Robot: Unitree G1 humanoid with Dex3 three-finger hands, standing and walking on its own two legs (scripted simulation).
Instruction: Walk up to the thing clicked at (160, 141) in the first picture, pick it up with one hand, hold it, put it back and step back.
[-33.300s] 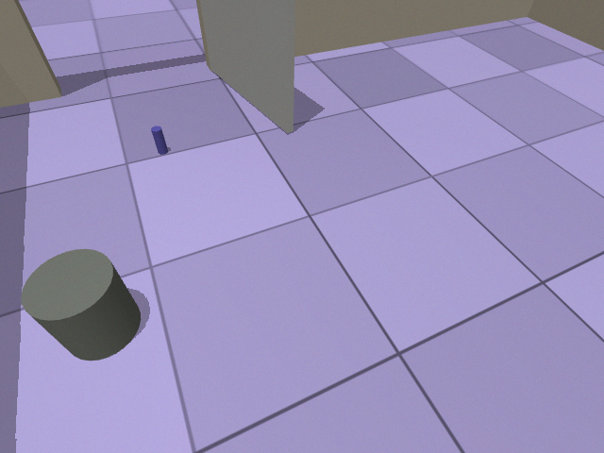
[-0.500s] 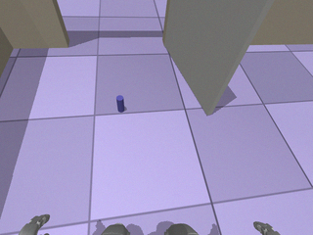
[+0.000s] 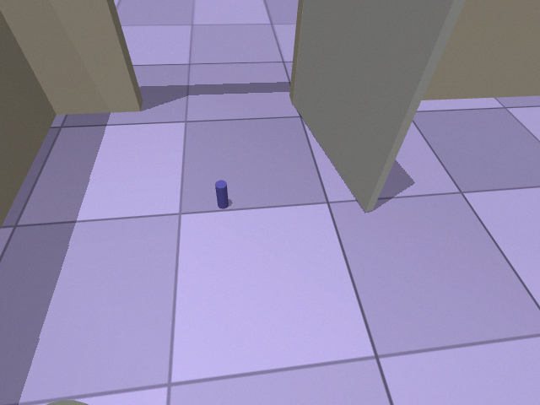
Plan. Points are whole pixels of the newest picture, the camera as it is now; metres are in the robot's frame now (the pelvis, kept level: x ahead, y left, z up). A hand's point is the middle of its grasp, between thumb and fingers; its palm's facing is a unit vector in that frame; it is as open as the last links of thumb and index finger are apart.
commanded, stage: step back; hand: left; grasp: from the side
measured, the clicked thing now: (222, 194) +1.08 +0.20 -0.69
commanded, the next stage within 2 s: stand in 0.70 s
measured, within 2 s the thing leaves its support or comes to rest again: neither
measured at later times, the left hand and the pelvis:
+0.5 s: hand out of the picture +0.15 +0.24 -0.15, palm faces +0.04 -0.93 -0.36, open 7.4 cm; pelvis +0.05 -0.02 -0.01, yaw +2 degrees
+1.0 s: hand out of the picture +0.14 +0.25 -0.14, palm faces +0.00 -0.94 -0.33, open 7.4 cm; pelvis +0.06 +0.00 +0.01, yaw +1 degrees
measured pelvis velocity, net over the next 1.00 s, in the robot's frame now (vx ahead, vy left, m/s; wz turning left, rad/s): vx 0.06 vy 0.00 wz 0.02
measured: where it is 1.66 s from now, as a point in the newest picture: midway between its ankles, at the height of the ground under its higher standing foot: outside the picture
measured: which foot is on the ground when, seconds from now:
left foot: down 0.00-0.22, up 0.24-0.44, down 0.46-1.00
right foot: up 0.00-0.16, down 0.18-1.00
